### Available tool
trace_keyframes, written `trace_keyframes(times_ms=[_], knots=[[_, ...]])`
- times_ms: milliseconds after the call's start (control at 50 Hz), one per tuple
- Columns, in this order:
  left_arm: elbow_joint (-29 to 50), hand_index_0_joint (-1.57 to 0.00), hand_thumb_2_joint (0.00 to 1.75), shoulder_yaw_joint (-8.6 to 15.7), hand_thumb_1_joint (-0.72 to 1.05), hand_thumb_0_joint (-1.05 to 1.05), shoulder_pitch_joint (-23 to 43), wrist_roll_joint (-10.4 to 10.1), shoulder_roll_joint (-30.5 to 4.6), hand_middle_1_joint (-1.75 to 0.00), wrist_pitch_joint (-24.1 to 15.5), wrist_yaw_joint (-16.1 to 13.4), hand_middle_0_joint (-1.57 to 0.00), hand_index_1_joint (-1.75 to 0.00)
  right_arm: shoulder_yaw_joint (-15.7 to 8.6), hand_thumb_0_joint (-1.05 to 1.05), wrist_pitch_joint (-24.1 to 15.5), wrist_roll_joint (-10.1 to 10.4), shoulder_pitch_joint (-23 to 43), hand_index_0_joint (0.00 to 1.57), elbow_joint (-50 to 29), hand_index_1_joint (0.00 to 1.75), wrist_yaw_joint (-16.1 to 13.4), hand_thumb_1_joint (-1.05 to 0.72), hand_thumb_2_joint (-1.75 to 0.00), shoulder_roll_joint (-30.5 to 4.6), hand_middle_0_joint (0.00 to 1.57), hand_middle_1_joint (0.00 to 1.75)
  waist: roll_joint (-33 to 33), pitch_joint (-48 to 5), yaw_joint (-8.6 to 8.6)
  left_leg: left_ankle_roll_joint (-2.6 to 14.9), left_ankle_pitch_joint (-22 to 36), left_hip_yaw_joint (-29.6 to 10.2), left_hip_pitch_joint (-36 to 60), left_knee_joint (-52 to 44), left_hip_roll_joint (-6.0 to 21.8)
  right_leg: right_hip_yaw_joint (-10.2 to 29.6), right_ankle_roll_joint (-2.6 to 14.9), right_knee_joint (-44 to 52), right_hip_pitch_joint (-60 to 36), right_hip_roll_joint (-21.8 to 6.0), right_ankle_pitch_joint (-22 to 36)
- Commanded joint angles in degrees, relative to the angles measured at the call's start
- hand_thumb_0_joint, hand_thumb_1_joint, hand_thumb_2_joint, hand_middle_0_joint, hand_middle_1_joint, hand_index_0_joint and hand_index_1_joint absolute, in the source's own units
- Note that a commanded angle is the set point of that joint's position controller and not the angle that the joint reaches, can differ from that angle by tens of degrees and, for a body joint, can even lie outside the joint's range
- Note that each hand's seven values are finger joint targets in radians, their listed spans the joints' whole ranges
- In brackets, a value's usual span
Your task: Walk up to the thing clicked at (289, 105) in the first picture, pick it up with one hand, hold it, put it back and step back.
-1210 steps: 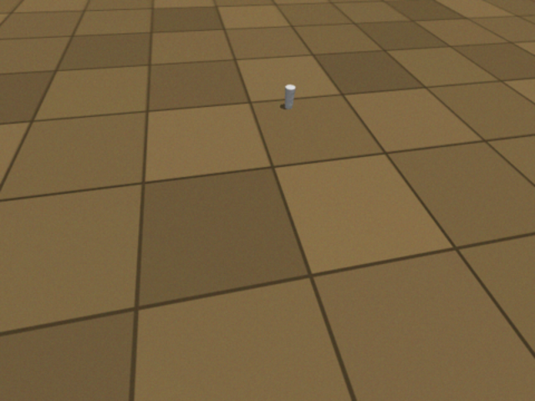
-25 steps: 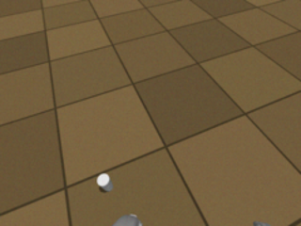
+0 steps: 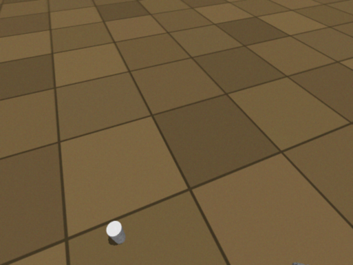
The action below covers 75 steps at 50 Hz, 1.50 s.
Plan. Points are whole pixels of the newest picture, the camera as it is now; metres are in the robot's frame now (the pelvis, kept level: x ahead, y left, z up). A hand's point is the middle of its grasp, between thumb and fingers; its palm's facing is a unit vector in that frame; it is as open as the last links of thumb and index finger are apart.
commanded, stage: walk up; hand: left
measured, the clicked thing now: (117, 233) +0.40 +0.30 -0.67
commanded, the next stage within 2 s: stand in 1.04 s
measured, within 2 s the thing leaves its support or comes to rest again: neither
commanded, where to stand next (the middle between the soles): +0.08 +0.04 m, yaw -2 degrees
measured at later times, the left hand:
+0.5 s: hand out of the picture +0.08 +0.31 -0.15, palm faces -0.02 -0.92 -0.38, open 7.4 cm
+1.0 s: hand out of the picture +0.11 +0.28 -0.13, palm faces -0.10 -0.94 -0.34, open 7.4 cm
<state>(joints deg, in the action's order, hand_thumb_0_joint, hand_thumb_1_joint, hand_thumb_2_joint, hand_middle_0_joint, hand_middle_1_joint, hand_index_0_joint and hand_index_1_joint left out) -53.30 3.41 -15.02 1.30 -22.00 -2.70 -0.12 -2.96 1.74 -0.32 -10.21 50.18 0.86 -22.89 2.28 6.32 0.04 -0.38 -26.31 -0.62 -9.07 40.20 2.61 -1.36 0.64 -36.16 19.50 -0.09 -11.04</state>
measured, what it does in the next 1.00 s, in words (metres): steps on the spot: left foot, then right foot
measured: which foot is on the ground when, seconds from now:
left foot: up 0.00-0.24, down 0.26-1.00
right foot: down 0.00-0.32, up 0.34-0.52, down 0.54-1.00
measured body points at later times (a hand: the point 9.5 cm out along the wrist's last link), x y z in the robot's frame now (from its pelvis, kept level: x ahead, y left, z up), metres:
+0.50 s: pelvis -0.01 +0.04 +0.01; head +0.03 +0.05 +0.45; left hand +0.08 +0.36 -0.12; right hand +0.04 -0.28 -0.11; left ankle -0.03 +0.16 -0.72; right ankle +0.00 -0.09 -0.70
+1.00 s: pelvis +0.00 +0.03 +0.02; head +0.01 +0.03 +0.47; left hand +0.11 +0.32 -0.11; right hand +0.07 -0.29 -0.10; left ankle -0.01 +0.16 -0.72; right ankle -0.01 -0.09 -0.72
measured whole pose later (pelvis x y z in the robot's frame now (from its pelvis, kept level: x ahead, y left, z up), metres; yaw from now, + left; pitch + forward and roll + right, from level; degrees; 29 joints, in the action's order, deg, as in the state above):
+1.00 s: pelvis +0.00 +0.03 +0.02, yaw -4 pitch -3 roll +0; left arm -59.8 0.7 -7.4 0.6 -20.6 -0.7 1.3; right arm -1.1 -2.1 -0.6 -7.3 58.5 -0.1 -21.7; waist -0.4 3.4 -0.2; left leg -1.3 -17.0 2.5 -8.4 27.9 2.1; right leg 3.7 0.6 -29.9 11.4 1.5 -15.9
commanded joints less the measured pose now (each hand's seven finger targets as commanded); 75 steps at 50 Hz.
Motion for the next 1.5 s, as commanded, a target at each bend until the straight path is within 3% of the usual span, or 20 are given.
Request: trace_keyframes(times_ms=[0, 80, 180, 240, 260, 280, 320, 380, 460, 500, 540, 580, 640, 700, 740, 840, 1000, 1060, 1280, 1480], knots=[[5.2, -0.20, 0.90, 4.1, 0.90, 0.00, 2.1, 0.5, -20.1, -0.30, -1.0, -2.1, -0.20, -0.30, -2.9, 0.00, 2.0, 0.2, -3.5, 0.20, -2.8, 0.30, -0.8, -0.90, -0.90, -9.9, 0.20, 0.30, -10.0, -2.1, -0.02, 1.98, -9.5, -4.7, -9.3, 18.7, -1.9, 33.7, 13.04, 23.2, 1.6, -22.2, -15.6], [4.9, -0.20, 0.90, 3.8, 0.90, 0.00, 3.6, 0.4, -17.2, -0.30, -0.7, -2.2, -0.20, -0.30, -3.3, 0.00, 1.6, -0.3, -4.8, 0.20, -0.4, 0.30, -0.2, -0.90, -0.90, -10.5, 0.20, 0.30, -10.3, -5.6, -0.35, 1.76, -4.2, -6.0, -12.0, 18.3, -0.8, 20.6, 9.71, 18.6, -2.4, -16.0, -11.8], [5.6, -0.20, 0.90, 3.7, 0.90, 0.00, 5.0, 0.7, -15.9, -0.30, 0.2, -1.9, -0.20, -0.30, -3.0, 0.00, 0.7, -0.8, -4.3, 0.20, 0.7, 0.30, 0.1, -0.90, -0.90, -9.6, 0.20, 0.30, -12.9, -8.8, 1.13, 0.90, -3.7, -0.5, -8.8, 3.2, -1.7, 14.5, 9.69, 14.0, -3.7, -13.3, -8.2], [6.2, -0.20, 0.90, 2.7, 0.90, 0.00, 8.2, -0.5, -14.0, -0.30, 1.6, -1.3, -0.20, -0.30, -3.3, 0.00, -0.7, -1.4, -8.1, 0.20, 3.2, 0.30, -0.5, -0.90, -0.90, -9.5, 0.20, 0.30, -10.5, -9.7, -1.51, 1.15, 8.8, 2.1, -1.1, -11.6, -3.2, 10.9, 6.47, 5.2, 0.8, -11.2, -1.9], [6.1, -0.20, 0.90, 2.0, 0.90, 0.00, 7.5, -1.0, -11.5, -0.30, 2.1, -1.1, -0.20, -0.30, -3.5, 0.00, -1.2, -1.9, -7.1, 0.20, 3.2, 0.30, -0.9, -0.90, -0.90, -11.0, 0.20, 0.30, -5.3, -8.3, -1.05, 2.21, 7.2, -4.4, -1.9, -17.3, 0.2, 9.1, 4.41, -0.1, 3.0, -8.4, -2.6], [6.5, -0.20, 0.90, 1.1, 0.90, 0.00, 7.3, -1.6, -8.5, -0.30, 2.4, -1.0, -0.20, -0.30, -4.2, 0.00, -1.8, -2.5, -3.4, 0.20, 1.6, 0.30, -1.1, -0.90, -0.90, -14.9, 0.20, 0.30, 4.3, -6.6, 0.16, 5.38, 5.9, -20.9, -4.0, -22.6, 10.7, 6.3, 1.74, -6.9, 7.9, -1.4, -8.1], [4.0, -0.20, 0.90, 2.8, 0.90, 0.00, 8.4, -1.1, -13.3, -0.30, 2.7, -1.6, -0.20, -0.30, -4.4, 0.00, -2.3, -1.5, 3.5, 0.20, -0.2, 0.30, -1.1, -0.90, -0.90, -17.8, 0.20, 0.30, 7.6, -2.7, -0.16, 15.19, 7.0, -27.8, -16.2, -23.4, 18.9, 8.1, 1.10, -19.4, 1.7, 0.8, -21.4], [2.7, -0.20, 0.90, 2.1, 0.90, 0.00, 5.8, -1.9, -11.6, -0.30, 2.5, -1.0, -0.20, -0.30, -2.7, 0.00, -3.4, -1.9, 4.5, 0.20, -0.5, 0.30, -1.8, -0.90, -0.90, -12.8, 0.20, 0.30, 4.2, -2.2, 1.88, 11.04, 33.0, -11.8, -6.0, -14.4, 11.3, 8.6, 1.61, -18.7, 6.5, 1.9, -17.3], [2.9, -0.20, 0.90, 1.2, 0.90, 0.00, 8.2, -1.3, -9.3, -0.30, 1.6, -0.4, -0.20, -0.30, -2.9, 0.00, -3.6, -1.0, -0.6, 0.20, 1.8, 0.30, -1.8, -0.90, -0.90, -13.7, 0.20, 0.30, 8.5, -6.7, -0.93, 8.59, 41.3, -8.7, 5.2, -8.7, 9.6, 1.4, 0.96, 0.2, 1.9, 0.9, -13.4], [0.9, -0.20, 0.90, 1.0, 0.90, 0.00, 4.8, -0.7, -9.2, -0.30, 1.2, -0.6, -0.20, -0.30, -2.7, 0.00, -3.0, -0.5, -0.2, 0.20, 1.3, 0.30, -1.8, -0.90, -0.90, -13.3, 0.20, 0.30, 7.3, -8.0, 0.18, 6.90, 36.8, -5.2, 2.3, -5.7, 7.8, 1.8, 2.23, 12.2, -6.9, 1.2, -1.2], [-0.4, -0.20, 0.90, 2.2, 0.90, 0.00, 1.0, 0.3, -15.0, -0.30, 0.2, -1.2, -0.20, -0.30, -1.5, 0.00, -3.3, 0.8, -0.3, 0.20, -0.1, 0.30, -2.0, -0.90, -0.90, -10.1, 0.20, 0.30, -3.9, -13.2, 1.47, 2.38, 28.0, -1.9, -10.2, 3.8, 2.6, 17.4, 7.24, 11.2, -22.8, -8.0, 19.4], [1.0, -0.20, 0.90, 2.2, 0.90, 0.00, 5.5, -0.6, -16.9, -0.30, 0.3, -0.6, -0.20, -0.30, -1.3, 0.00, -3.5, 0.1, -0.7, 0.20, 0.9, 0.30, -2.4, -0.90, -0.90, -9.1, 0.20, 0.30, -9.6, -10.5, 0.14, 1.80, -4.6, 1.1, -9.6, 2.9, -1.3, 25.8, 14.98, 9.3, -14.1, -17.6, 16.1], [2.2, -0.20, 0.90, 0.9, 0.90, 0.00, 10.0, -0.6, -13.3, -0.30, 0.9, 0.0, -0.20, -0.30, -1.8, 0.00, -4.8, -0.2, -1.9, 0.20, 2.6, 0.30, -1.6, -0.90, -0.90, -10.3, 0.20, 0.30, -9.3, -7.7, -2.72, 2.83, 6.0, 0.1, -2.0, -10.7, -0.4, 14.5, 7.98, 8.1, -6.7, -10.1, 10.2], [1.6, -0.20, 0.90, 0.1, 0.90, 0.00, 9.7, -1.4, -9.8, -0.30, 1.4, 0.2, -0.20, -0.30, -2.6, 0.00, -5.6, -0.7, -1.0, 0.20, 3.1, 0.30, -2.1, -0.90, -0.90, -14.0, 0.20, 0.30, -2.1, -7.6, -1.67, 9.19, 21.3, -15.6, 5.5, -19.5, 12.4, 7.3, 0.98, -2.1, 2.1, -0.3, 3.6], [-0.2, -0.20, 0.90, 0.5, 0.90, 0.00, 7.4, -0.8, -10.9, -0.30, 1.5, 0.3, -0.20, -0.30, -2.4, 0.00, -5.5, -0.6, 3.3, 0.20, 2.5, 0.30, -1.7, -0.90, -0.90, -15.0, 0.20, 0.30, -0.4, -5.1, 0.62, 10.92, 17.7, -13.7, -3.4, -17.7, 14.3, 5.7, 1.63, 1.7, -4.9, -1.4, -8.0], [-1.3, -0.20, 0.90, 0.3, 0.90, 0.00, 9.2, -1.2, -12.3, -0.30, 0.5, 0.5, -0.20, -0.30, -0.9, 0.00, -5.1, -0.3, 4.5, 0.20, 3.3, 0.30, -1.6, -0.90, -0.90, -10.6, 0.20, 0.30, 0.6, -4.0, -0.58, 2.02, 14.3, -0.2, -3.6, -15.1, 2.4, 13.4, 4.58, 10.3, -7.9, -6.4, 11.0], [-3.2, -0.20, 0.90, 0.0, 0.90, 0.00, 11.3, -1.0, -11.8, -0.30, 0.8, 0.3, -0.20, -0.30, -0.8, 0.00, -5.0, 0.0, 4.8, 0.20, 5.4, 0.30, -1.5, -0.90, -0.90, -10.2, 0.20, 0.30, -5.1, -9.1, -0.83, 2.40, 20.2, 0.0, 3.3, -16.9, 4.0, 11.5, 3.09, 12.6, -10.3, -5.7, 13.3], [-4.7, -0.20, 0.90, -0.9, 0.90, 0.00, 11.9, -1.4, -10.5, -0.30, 0.2, -0.1, -0.20, -0.30, -0.3, 0.00, -4.1, 0.6, 6.6, 0.20, 6.9, 0.30, -1.7, -0.90, -0.90, -10.2, 0.20, 0.30, -3.4, -11.0, -0.64, 1.82, 30.5, -1.9, 4.6, -18.2, 4.9, 10.1, 1.36, 13.7, -15.4, -6.8, 24.5], [-7.5, -0.20, 0.90, -1.0, 0.90, 0.00, 14.7, -1.1, -10.8, -0.30, 0.7, -0.2, -0.20, -0.30, 0.5, 0.00, -3.5, -0.2, 7.6, 0.20, 10.8, 0.30, -1.1, -0.90, -0.90, -9.7, 0.20, 0.30, -3.2, -5.9, -0.64, 0.82, 17.3, -2.9, 3.3, -25.0, 5.0, 9.7, 0.45, 20.4, -12.1, -6.0, 6.0], [-8.5, -0.20, 0.90, -1.0, 0.90, 0.00, 14.1, -1.2, -10.8, -0.30, 0.4, -0.1, -0.20, -0.30, 0.4, 0.00, -3.7, -0.4, 7.6, 0.20, 12.2, 0.30, -0.7, -0.90, -0.90, -9.3, 0.20, 0.30, -2.5, -6.1, -0.30, 0.84, 15.4, -3.5, 3.2, -25.9, 4.9, 9.7, 0.16, 22.1, -11.4, -6.3, 2.7]])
